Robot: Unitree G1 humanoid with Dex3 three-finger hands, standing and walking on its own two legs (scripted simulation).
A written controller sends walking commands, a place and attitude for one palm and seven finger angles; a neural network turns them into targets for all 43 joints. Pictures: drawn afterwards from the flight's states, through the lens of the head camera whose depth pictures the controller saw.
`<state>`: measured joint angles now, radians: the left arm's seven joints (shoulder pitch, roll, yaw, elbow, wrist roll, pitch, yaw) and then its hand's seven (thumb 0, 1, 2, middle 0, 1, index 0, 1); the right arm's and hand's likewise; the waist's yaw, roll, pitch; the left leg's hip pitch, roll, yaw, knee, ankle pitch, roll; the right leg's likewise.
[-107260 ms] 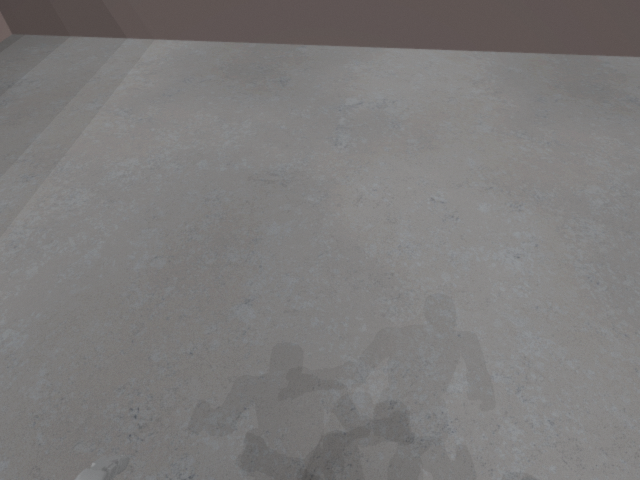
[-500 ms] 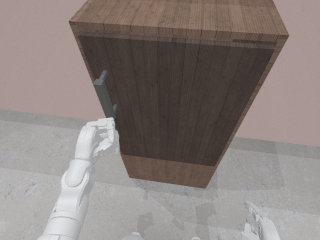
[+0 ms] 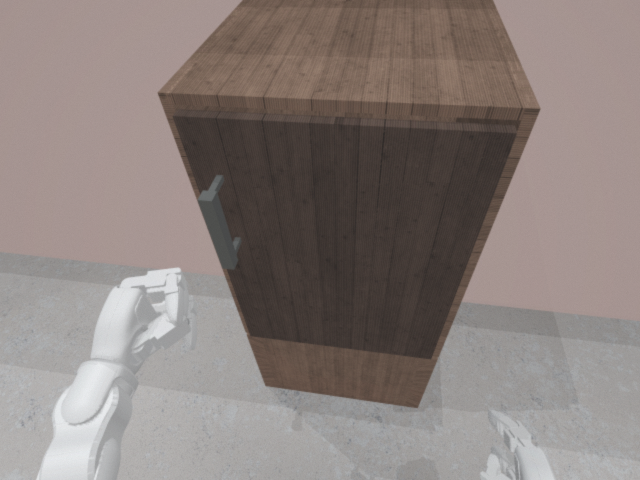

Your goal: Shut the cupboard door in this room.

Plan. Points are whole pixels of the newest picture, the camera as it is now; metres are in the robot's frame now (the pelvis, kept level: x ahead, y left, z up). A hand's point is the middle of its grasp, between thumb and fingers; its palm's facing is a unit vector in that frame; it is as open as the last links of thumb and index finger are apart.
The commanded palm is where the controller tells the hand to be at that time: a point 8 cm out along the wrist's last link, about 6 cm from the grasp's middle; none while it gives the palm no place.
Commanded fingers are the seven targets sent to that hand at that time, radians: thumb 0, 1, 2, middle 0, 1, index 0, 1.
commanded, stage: draw the hand back to the body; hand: left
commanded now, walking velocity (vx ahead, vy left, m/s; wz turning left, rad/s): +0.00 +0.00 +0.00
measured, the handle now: (224, 223) +0.47 +0.19 +0.05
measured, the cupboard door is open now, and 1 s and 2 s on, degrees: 0 0 0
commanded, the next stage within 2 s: step back with the hand held close in 1.14 s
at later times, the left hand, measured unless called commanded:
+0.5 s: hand (62, 331) +0.22 +0.25 +0.16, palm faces +0.35 -0.87 -0.34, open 4.2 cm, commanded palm +0.17 +0.29 +0.18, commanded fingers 0.00 0.90 0.90 -0.53 -0.66 -0.53 -0.66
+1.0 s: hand (8, 334) +0.20 +0.29 +0.18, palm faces +0.46 -0.80 -0.38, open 7.3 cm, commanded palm +0.15 +0.32 +0.21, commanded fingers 0.00 0.90 0.90 -0.20 -0.30 -0.20 -0.30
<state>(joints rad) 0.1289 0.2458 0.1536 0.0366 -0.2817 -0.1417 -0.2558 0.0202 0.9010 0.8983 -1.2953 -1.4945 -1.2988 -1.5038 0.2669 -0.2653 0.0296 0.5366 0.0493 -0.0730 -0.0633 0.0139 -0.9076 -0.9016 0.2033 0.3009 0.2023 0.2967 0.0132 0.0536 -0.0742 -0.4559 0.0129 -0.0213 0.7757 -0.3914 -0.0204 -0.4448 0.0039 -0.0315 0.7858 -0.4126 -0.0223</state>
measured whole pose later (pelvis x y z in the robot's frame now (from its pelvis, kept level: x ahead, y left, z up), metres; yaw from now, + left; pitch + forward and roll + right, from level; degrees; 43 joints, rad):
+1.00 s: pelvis +0.01 +0.02 +0.03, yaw -1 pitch -4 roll +0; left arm 0.43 0.32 0.33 -0.36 -0.07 -0.03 0.10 0.02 0.89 0.90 -0.23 -0.33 -0.24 -0.34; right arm 0.19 -0.23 0.02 0.63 0.01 -0.10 -0.08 0.01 -0.91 -0.90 0.20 0.30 0.20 0.30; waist 0.08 0.06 0.01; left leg -0.10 -0.01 0.00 0.42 -0.25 0.01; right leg -0.09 -0.01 -0.01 0.43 -0.26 0.01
